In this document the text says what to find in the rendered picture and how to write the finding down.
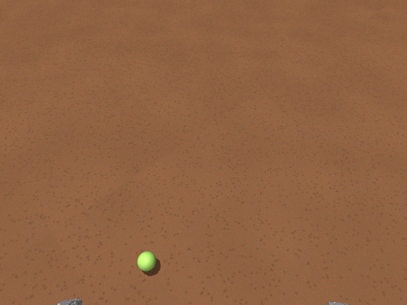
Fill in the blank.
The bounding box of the ball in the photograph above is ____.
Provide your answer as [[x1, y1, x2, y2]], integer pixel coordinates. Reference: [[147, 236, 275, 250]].
[[137, 251, 156, 271]]

